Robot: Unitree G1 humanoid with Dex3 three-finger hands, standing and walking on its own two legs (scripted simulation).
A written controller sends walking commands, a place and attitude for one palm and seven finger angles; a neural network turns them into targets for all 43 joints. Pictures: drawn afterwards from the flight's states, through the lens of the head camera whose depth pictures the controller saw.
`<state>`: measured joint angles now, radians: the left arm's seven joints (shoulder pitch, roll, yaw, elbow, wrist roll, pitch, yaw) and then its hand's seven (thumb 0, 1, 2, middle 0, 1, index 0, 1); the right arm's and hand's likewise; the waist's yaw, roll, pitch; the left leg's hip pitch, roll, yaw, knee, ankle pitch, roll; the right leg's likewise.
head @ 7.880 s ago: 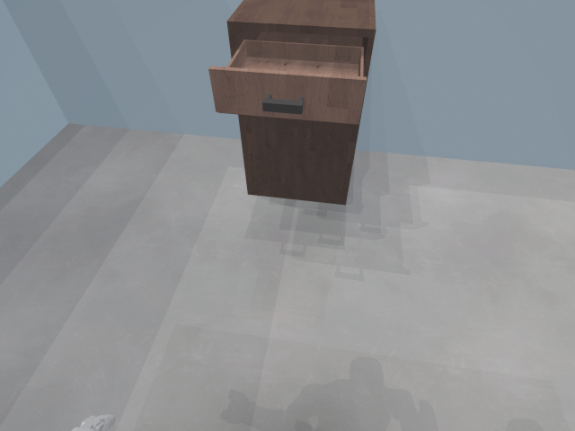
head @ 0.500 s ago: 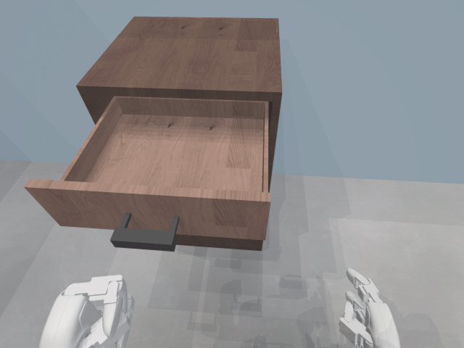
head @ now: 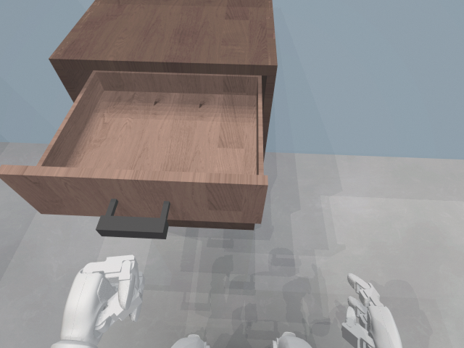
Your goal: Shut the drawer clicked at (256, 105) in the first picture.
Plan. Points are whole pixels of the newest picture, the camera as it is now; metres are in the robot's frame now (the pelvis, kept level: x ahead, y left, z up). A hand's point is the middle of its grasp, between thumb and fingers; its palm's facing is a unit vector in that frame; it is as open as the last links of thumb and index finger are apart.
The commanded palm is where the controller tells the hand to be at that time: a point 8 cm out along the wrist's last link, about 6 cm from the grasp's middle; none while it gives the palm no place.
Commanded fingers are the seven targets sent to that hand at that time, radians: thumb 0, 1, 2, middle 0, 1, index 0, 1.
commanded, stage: bring the fist close to the handle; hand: left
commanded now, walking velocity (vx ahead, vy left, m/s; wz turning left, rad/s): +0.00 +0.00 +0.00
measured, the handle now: (136, 216) +0.33 +0.19 +0.02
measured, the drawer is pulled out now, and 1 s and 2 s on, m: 0.29 0.29 0.23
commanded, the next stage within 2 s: push the drawer shut in 0.86 s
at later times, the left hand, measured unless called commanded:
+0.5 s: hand (155, 279) +0.23 +0.14 +0.02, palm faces -0.01 -1.00 -0.06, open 3.3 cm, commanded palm +0.20 +0.19 +0.02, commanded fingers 0.00 0.90 0.90 -1.40 -1.60 -1.40 -1.60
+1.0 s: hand (152, 277) +0.23 +0.14 +0.02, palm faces -0.02 -1.00 -0.06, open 3.3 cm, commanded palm +0.21 +0.20 +0.02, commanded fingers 0.00 0.90 0.90 -1.40 -1.60 -1.40 -1.60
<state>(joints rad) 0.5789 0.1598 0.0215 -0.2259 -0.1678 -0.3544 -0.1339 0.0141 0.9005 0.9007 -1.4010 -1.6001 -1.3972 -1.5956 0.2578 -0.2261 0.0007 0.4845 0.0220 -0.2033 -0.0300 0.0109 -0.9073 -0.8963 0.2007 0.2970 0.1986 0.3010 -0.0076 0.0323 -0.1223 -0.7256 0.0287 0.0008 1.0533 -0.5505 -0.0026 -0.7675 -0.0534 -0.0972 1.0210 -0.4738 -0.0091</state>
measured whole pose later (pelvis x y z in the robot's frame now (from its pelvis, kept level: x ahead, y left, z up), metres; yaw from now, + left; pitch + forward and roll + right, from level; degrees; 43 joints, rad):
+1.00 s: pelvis -0.01 +0.00 -0.03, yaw +0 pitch +18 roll -1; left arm 0.38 0.18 0.04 -0.07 -0.16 -0.40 -0.10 0.02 0.90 0.90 -1.40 -1.60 -1.40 -1.60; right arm 0.24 -0.24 0.00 0.46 0.01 -0.13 -0.02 0.01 -0.91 -0.90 0.20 0.30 0.20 0.30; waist -0.02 0.03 -0.16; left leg -0.93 0.03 -0.01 1.20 -0.60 -0.01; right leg -0.97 -0.05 -0.10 1.17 -0.52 -0.02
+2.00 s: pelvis -0.04 +0.01 -0.03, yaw +0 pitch +18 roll -1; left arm -0.22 0.23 0.09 0.44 -0.16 -0.40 -0.10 -0.02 0.68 0.90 -1.40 -1.60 -1.40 -1.60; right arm 0.22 -0.26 0.03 0.60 0.02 -0.12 -0.04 0.01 -0.91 -0.90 0.20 0.30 0.20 0.30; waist -0.05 0.02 -0.12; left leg -0.97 0.01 0.00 1.18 -0.53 0.01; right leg -1.00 -0.07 -0.09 1.13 -0.44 0.00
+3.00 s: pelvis -0.03 +0.00 -0.03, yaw -1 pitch +23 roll -1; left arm -0.78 0.35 0.30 1.08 -0.07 -0.51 -0.12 0.00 0.73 0.93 -1.40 -1.60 -1.40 -1.60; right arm 0.30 -0.27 0.02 0.65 -0.02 -0.02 0.00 0.00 -0.91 -0.90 0.20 0.30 0.20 0.30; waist -0.14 0.03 -0.11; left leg -1.06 0.03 0.01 1.18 -0.52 0.00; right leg -1.10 -0.05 -0.08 1.13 -0.43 -0.01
